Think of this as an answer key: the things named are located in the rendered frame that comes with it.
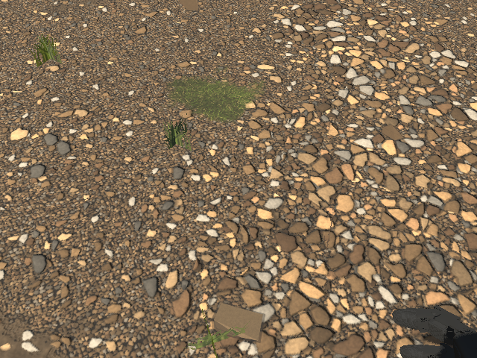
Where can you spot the robot right hand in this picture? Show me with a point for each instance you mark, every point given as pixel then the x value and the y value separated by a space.
pixel 442 325

